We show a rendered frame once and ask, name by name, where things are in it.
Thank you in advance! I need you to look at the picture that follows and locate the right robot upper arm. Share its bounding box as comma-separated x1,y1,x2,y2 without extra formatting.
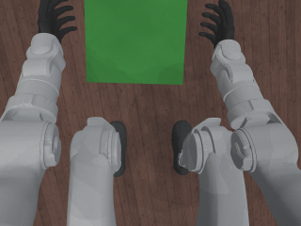
230,122,301,226

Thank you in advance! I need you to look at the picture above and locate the right robot hand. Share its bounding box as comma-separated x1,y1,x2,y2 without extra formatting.
198,0,235,49

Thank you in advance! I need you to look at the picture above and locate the left robot hand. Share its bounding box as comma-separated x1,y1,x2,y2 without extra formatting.
37,0,78,44

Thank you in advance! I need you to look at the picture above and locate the carton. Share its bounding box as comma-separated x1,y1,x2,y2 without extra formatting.
84,0,188,85

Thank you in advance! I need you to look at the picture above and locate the left robot upper arm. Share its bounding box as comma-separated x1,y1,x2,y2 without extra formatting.
0,121,62,226

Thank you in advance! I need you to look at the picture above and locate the left robot forearm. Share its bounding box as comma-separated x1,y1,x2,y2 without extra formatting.
0,33,66,124

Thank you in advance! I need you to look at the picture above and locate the right robot forearm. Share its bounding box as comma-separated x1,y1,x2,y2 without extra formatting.
210,40,298,162

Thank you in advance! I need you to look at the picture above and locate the robot left thigh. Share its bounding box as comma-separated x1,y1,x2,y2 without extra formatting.
66,125,121,226

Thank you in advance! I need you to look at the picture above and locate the robot right foot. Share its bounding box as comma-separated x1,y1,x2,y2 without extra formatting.
171,120,192,175

